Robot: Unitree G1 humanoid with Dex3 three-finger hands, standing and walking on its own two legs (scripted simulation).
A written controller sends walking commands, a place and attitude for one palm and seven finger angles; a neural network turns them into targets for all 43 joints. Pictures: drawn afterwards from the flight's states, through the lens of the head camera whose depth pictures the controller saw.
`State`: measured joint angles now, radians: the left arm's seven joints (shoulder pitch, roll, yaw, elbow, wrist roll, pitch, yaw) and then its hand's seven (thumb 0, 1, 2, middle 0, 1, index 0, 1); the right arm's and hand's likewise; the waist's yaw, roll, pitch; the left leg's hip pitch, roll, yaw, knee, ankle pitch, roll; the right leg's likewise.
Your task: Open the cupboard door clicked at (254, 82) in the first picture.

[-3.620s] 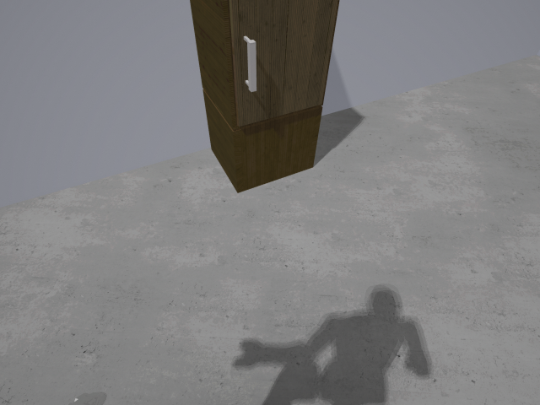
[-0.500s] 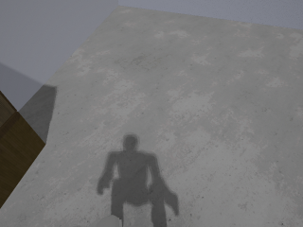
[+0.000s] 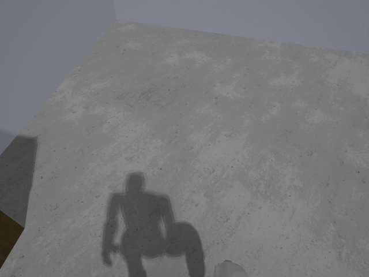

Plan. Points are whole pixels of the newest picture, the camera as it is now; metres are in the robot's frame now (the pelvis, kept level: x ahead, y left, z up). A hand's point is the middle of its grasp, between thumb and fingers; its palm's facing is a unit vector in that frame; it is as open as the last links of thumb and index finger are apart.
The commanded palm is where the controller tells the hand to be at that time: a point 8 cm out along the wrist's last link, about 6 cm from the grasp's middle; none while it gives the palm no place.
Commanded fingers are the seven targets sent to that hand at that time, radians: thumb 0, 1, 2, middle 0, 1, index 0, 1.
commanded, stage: walk to a spot facing it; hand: left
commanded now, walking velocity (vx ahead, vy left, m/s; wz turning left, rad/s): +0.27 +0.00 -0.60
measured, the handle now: out of the picture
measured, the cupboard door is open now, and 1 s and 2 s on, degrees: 0 0 0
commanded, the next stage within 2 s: turn to face it in 0.10 s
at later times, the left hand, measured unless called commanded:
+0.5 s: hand (159, 208) +0.33 +0.09 -0.16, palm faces -0.07 -0.98 -0.17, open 7.2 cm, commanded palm none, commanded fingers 0.00 0.90 0.90 -0.20 -0.30 -0.20 -0.30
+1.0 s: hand (117, 228) +0.26 +0.20 -0.17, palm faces +0.27 -0.92 -0.28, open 7.4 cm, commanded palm none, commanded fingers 0.00 0.90 0.90 -0.20 -0.30 -0.20 -0.30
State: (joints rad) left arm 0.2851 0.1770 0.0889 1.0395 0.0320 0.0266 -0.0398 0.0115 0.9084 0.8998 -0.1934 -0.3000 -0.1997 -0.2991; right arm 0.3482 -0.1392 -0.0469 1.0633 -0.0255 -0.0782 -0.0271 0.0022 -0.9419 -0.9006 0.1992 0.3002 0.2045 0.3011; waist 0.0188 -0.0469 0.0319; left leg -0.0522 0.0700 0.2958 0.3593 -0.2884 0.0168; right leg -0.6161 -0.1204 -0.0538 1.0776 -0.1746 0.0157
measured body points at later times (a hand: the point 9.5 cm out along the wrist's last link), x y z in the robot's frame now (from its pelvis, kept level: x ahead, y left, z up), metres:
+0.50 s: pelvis +0.19 -0.06 -0.01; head +0.20 -0.07 +0.44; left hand +0.33 +0.14 -0.15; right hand +0.19 -0.29 -0.17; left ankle +0.22 +0.08 -0.68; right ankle +0.21 -0.14 -0.74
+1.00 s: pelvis +0.24 -0.04 -0.01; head +0.28 -0.02 +0.44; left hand +0.25 +0.25 -0.15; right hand +0.35 -0.27 -0.15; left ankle +0.25 +0.06 -0.74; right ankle +0.26 -0.21 -0.69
